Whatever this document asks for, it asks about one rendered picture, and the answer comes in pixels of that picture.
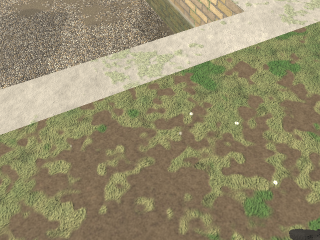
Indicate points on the robot right hand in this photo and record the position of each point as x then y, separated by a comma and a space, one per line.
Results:
304, 234

